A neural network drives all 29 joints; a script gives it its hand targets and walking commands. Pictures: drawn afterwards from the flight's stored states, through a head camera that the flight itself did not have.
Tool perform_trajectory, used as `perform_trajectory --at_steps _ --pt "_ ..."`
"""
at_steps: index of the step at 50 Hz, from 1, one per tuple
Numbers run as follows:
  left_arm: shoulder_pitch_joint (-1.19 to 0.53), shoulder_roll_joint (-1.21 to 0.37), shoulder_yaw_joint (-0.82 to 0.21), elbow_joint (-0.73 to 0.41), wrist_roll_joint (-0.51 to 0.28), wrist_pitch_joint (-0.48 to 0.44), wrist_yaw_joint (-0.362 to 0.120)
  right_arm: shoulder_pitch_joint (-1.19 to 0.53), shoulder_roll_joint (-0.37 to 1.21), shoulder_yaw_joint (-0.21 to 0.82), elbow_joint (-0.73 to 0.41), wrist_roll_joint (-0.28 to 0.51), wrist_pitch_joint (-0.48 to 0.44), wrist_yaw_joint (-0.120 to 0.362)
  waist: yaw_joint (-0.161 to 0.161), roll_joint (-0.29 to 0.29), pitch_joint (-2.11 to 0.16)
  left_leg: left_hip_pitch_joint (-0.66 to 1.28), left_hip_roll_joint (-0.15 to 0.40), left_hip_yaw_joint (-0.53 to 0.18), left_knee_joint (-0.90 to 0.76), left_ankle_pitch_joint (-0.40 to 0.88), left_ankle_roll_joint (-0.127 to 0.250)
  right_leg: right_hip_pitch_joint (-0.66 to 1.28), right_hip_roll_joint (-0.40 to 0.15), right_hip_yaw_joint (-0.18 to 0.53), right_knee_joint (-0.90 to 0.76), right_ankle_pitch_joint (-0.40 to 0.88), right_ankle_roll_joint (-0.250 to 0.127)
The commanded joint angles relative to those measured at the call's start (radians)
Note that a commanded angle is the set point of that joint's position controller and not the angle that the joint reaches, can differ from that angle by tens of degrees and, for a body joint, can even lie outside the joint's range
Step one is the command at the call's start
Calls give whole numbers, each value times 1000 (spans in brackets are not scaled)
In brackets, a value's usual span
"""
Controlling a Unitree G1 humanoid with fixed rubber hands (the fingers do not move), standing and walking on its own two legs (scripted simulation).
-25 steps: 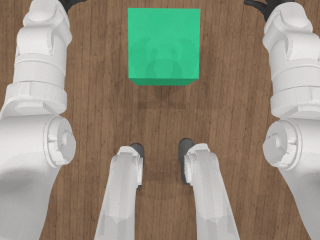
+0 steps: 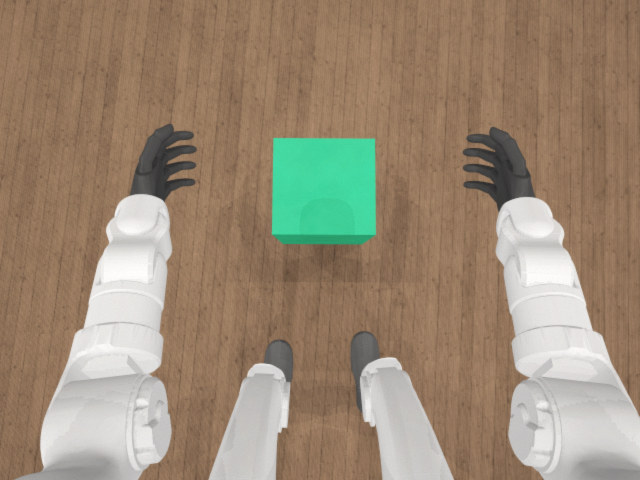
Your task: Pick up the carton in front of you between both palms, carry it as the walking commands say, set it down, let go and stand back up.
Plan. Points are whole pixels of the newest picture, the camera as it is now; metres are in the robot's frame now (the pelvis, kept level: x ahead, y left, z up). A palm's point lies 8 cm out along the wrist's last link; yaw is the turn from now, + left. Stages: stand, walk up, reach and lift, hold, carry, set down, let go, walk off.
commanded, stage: let go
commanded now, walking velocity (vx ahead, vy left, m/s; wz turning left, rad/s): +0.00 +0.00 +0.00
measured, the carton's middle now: (323, 197) +0.52 -0.01 -0.57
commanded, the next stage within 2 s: stand in 1.06 s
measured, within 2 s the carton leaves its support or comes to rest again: neither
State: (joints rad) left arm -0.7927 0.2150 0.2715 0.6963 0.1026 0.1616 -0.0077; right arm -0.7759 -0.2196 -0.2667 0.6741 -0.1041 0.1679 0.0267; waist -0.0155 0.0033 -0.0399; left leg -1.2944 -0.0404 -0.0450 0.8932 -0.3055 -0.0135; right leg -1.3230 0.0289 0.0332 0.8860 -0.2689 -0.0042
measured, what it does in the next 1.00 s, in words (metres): rises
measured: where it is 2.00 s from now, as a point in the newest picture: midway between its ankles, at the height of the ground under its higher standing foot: (322, 391)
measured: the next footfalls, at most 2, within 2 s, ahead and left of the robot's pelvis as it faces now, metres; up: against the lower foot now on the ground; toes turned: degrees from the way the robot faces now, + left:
none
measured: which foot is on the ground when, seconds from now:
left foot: down 0.00-1.00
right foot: down 0.00-1.00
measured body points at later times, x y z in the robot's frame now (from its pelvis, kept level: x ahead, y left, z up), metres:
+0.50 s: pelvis +0.04 +0.00 +0.07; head +0.14 +0.00 +0.51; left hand +0.27 +0.23 -0.02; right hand +0.26 -0.23 -0.02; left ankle +0.03 +0.12 -0.66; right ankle +0.05 -0.11 -0.66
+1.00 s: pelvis +0.06 +0.01 +0.08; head +0.07 +0.01 +0.53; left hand +0.23 +0.24 +0.01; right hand +0.23 -0.23 +0.00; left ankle +0.03 +0.12 -0.66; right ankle +0.05 -0.11 -0.66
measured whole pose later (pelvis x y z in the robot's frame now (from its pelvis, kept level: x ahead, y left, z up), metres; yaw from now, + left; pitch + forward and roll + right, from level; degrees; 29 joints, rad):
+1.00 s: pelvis +0.06 +0.01 +0.08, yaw -1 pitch -5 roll +0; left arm 0.22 0.20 0.05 0.42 0.02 0.15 -0.07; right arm 0.22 -0.21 -0.04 0.41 -0.02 0.15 0.08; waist 0.00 0.01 0.11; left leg -0.06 -0.02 -0.05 0.46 -0.30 0.01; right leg -0.09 0.03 0.04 0.45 -0.26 0.00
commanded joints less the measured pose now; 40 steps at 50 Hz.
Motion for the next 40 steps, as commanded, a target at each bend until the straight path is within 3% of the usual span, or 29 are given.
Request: perform_trajectory --at_steps 1,9,25,31,40 --pt "-39 90 -6 -145 -10 -54 -10 -27 -84 11 -141 17 -52 9 -3 -11 -906 439 -24 38 -78 433 -16 742 14 -3 -35 532 27" --pt "317 64 -43 -148 -33 -121 -25 318 -55 56 -144 48 -121 23 3 -12 -728 562 -10 26 -183 376 -13 864 -4 16 -141 502 29" --pt "865 66 -170 -290 -97 -177 -43 871 -68 176 -297 104 -180 27 5 -4 -230 994 7 18 -444 242 -2 1130 5 -15 -412 259 27" --pt "955 70 -194 -335 -94 -140 -48 951 -82 197 -328 109 -144 38 11 11 -30 1060 11 23 -526 187 -3 1218 9 -23 -485 200 24" --pt "958 78 -202 -368 -90 -50 -62 952 -91 195 -345 92 -52 53 9 9 119 1089 19 23 -550 105 4 1279 15 -31 -496 125 18"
